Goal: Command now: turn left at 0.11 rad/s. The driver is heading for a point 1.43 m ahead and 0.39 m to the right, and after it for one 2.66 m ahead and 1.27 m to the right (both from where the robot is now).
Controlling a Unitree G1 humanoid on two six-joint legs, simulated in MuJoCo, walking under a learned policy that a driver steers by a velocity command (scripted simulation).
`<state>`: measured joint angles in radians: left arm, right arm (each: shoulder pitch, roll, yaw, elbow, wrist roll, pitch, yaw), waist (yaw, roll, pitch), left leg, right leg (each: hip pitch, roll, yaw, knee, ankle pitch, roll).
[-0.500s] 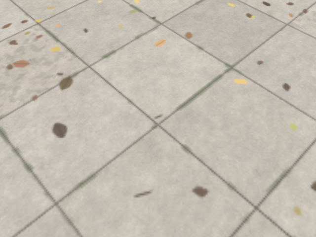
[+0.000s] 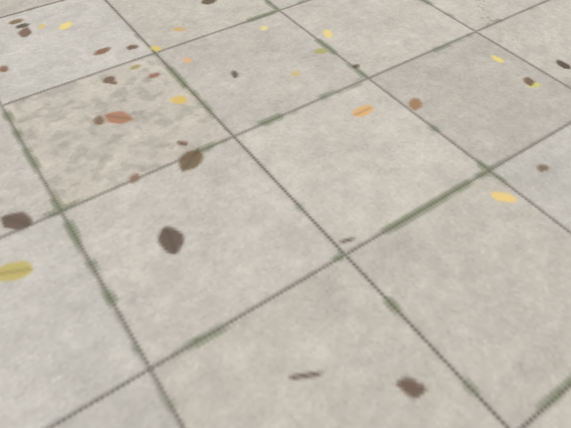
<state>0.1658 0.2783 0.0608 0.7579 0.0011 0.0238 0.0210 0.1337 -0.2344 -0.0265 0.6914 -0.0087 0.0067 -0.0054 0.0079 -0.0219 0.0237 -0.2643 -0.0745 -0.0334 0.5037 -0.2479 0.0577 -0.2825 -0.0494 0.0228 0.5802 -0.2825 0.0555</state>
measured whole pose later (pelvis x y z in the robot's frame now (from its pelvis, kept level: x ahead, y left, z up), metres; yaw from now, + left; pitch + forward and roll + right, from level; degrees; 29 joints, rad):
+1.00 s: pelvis +0.09 +0.00 +0.01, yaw +0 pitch +1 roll +0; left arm 0.27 0.28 0.04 0.91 -0.04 -0.09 0.00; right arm 0.36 -0.23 -0.06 1.02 0.01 -0.11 0.02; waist -0.03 -0.03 0.00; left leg -0.10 -0.04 0.01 0.41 -0.31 0.05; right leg -0.42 -0.01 0.02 1.07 -0.39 -0.04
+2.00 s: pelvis +0.63 +0.00 +0.00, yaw -2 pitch +1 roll +0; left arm 0.33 0.29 0.04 0.95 -0.04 -0.07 0.00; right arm 0.14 -0.25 -0.04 0.85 0.00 -0.11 0.02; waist 0.02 -0.03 0.04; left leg -0.33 -0.01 0.09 0.46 -0.15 0.05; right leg -0.38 -0.02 0.06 1.15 -0.38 -0.05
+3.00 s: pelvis +1.17 -0.15 -0.01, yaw -36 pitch +2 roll +1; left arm 0.35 0.29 0.07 0.75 -0.03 -0.03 0.02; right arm 0.08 -0.27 -0.05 0.72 -0.01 -0.12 0.01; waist 0.05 -0.03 0.02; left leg -0.42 -0.03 0.01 0.53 -0.15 0.02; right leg -0.30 0.09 0.16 1.09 -0.50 -0.02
